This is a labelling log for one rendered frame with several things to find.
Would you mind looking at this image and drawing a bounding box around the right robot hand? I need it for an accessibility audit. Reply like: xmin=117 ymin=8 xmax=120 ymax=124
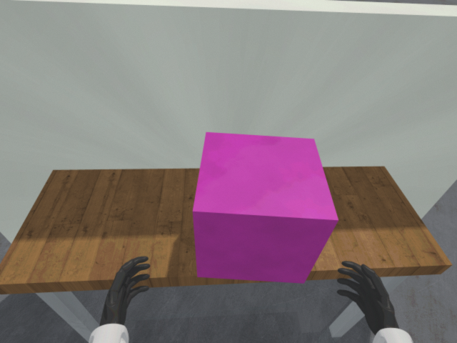
xmin=337 ymin=261 xmax=399 ymax=335

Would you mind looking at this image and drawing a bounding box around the left robot hand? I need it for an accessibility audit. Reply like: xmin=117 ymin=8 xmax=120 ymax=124
xmin=100 ymin=257 xmax=150 ymax=326

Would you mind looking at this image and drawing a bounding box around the carton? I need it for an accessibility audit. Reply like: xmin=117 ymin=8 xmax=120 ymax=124
xmin=193 ymin=132 xmax=338 ymax=284

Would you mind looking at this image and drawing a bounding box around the table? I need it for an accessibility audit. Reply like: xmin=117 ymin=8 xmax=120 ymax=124
xmin=0 ymin=166 xmax=452 ymax=342

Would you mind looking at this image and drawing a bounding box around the robot left forearm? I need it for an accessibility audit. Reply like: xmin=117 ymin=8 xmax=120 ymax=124
xmin=89 ymin=324 xmax=129 ymax=343

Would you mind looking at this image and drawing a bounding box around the robot right forearm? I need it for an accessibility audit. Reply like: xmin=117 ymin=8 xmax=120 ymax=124
xmin=373 ymin=328 xmax=413 ymax=343

